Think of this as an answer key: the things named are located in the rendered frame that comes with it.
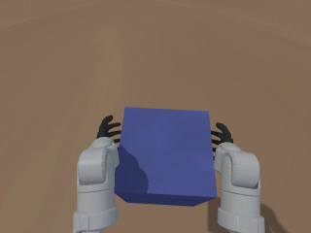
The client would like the left robot hand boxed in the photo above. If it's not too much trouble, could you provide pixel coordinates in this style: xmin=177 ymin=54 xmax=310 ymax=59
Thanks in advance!
xmin=96 ymin=115 xmax=121 ymax=150

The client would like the right robot hand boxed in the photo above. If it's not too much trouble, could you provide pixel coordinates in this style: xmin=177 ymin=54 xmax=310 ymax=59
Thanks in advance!
xmin=211 ymin=122 xmax=233 ymax=160

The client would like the carton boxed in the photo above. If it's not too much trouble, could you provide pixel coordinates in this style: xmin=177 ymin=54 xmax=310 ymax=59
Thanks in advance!
xmin=114 ymin=107 xmax=218 ymax=207

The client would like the robot left forearm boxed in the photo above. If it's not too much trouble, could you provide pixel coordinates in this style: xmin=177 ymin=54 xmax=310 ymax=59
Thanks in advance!
xmin=72 ymin=137 xmax=120 ymax=233

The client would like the robot right forearm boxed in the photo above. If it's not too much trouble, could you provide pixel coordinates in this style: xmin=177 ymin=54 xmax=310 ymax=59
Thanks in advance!
xmin=213 ymin=142 xmax=265 ymax=233

